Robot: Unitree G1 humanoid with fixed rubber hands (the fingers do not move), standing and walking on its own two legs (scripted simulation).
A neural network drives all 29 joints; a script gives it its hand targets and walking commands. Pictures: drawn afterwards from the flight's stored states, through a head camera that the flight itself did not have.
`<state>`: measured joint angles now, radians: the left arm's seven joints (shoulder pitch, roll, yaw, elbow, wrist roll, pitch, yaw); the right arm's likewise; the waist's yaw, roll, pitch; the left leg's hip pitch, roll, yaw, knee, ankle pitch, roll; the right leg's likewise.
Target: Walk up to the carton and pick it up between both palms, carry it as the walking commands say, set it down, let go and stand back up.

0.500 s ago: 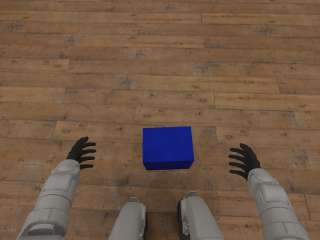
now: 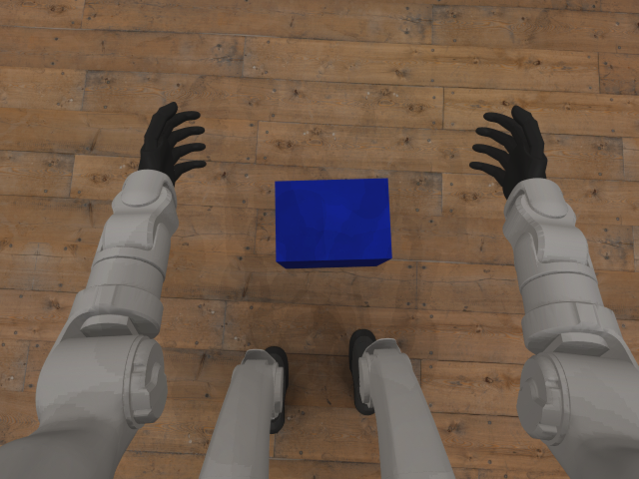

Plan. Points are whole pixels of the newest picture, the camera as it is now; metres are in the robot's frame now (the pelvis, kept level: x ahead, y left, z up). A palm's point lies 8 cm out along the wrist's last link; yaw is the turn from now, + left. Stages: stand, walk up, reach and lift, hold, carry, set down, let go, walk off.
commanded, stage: reach and lift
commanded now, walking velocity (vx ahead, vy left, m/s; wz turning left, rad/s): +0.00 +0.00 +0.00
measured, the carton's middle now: (331, 228) +0.47 -0.03 -0.55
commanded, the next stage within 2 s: none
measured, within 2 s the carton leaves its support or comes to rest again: neither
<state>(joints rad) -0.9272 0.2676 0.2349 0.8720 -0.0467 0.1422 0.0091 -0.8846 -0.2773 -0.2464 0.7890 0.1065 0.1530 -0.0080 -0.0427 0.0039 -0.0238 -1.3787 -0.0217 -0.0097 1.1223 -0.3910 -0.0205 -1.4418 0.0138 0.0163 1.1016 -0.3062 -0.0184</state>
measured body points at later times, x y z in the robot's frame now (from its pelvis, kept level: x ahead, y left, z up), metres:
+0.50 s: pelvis -0.01 +0.00 -0.06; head +0.30 -0.01 +0.27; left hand +0.49 +0.18 -0.19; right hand +0.46 -0.25 -0.19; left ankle +0.05 +0.13 -0.62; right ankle +0.09 -0.11 -0.62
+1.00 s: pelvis -0.04 +0.00 -0.19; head +0.30 +0.00 +0.11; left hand +0.49 +0.17 -0.34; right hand +0.48 -0.24 -0.34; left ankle +0.05 +0.13 -0.62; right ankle +0.09 -0.11 -0.62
